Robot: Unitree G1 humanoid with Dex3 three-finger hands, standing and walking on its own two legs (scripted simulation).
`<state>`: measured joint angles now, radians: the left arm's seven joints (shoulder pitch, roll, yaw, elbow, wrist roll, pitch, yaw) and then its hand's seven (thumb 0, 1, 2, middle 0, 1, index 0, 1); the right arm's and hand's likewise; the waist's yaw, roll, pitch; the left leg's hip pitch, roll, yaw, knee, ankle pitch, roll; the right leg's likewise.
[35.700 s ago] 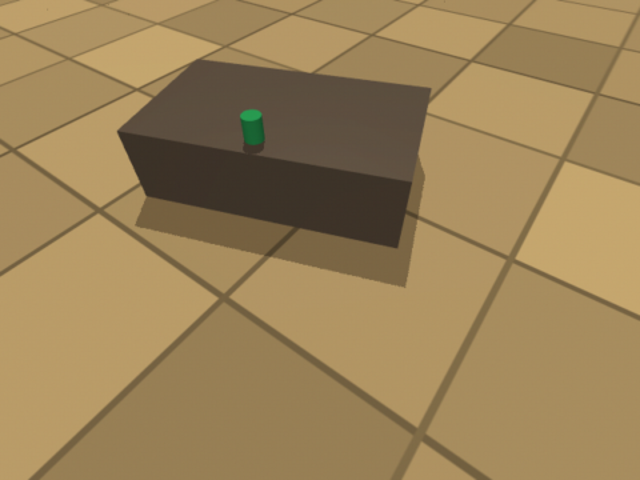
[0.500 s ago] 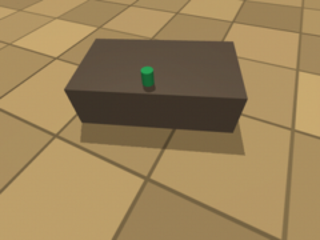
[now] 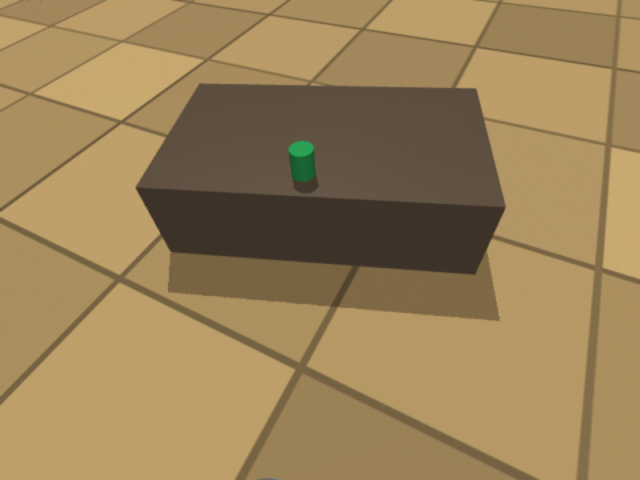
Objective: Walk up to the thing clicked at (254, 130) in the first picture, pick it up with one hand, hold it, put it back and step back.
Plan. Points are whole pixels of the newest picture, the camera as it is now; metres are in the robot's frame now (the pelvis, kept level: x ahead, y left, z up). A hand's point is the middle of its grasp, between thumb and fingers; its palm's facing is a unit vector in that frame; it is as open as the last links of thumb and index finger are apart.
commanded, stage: step back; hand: left
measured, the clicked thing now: (302, 161) +1.09 +0.15 -0.35
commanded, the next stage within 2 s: stand in 0.32 s
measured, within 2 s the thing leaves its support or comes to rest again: neither
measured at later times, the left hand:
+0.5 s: hand out of the picture +0.14 +0.27 -0.14, palm faces -0.03 -0.94 -0.34, open 7.3 cm
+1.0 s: hand out of the picture +0.07 +0.27 -0.14, palm faces -0.05 -0.94 -0.34, open 7.3 cm
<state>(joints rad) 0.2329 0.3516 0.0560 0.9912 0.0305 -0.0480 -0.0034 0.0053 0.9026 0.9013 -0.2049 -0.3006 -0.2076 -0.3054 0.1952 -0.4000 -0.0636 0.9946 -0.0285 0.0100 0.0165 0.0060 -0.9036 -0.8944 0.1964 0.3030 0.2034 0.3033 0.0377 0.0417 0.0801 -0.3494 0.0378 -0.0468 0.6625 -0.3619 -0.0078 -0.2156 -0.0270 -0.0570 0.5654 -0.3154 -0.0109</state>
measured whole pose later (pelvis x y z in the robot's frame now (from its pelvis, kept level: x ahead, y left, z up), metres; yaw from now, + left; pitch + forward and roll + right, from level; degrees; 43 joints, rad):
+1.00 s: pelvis +0.01 +0.02 +0.01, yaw -1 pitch -3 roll +0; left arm 0.12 0.35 0.01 1.16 0.01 -0.01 -0.02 0.00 0.91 0.90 -0.20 -0.30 -0.20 -0.30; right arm 0.12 -0.35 -0.01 1.15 -0.01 0.00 0.01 0.01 -0.90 -0.89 0.20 0.30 0.20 0.30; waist -0.01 0.02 0.05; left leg -0.18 0.05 0.01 0.34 -0.11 -0.03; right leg -0.11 -0.02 -0.02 0.35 -0.20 0.01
